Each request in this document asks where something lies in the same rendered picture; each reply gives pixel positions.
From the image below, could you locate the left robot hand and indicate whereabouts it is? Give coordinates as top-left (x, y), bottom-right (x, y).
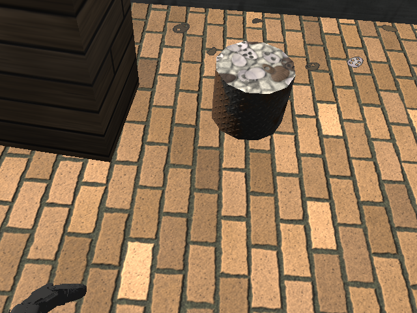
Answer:
top-left (8, 283), bottom-right (87, 313)

